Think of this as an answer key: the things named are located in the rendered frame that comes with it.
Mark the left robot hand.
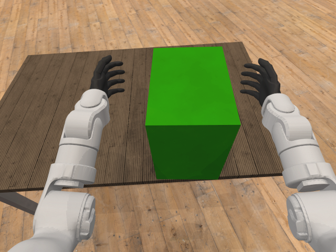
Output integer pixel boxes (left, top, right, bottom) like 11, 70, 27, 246
90, 55, 125, 98

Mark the right robot upper arm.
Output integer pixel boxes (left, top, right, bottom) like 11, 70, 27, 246
286, 190, 336, 252

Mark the robot left forearm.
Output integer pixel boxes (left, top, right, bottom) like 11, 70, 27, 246
33, 89, 110, 233

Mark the robot right forearm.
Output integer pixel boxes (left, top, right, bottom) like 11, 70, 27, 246
261, 93, 336, 192

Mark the left robot upper arm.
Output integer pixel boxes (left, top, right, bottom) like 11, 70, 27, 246
8, 191, 96, 252

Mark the table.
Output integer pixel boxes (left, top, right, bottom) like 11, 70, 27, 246
0, 41, 284, 215

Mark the carton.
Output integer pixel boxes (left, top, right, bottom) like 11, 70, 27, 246
145, 47, 241, 180

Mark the right robot hand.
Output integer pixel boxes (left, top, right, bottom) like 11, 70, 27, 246
240, 58, 281, 106

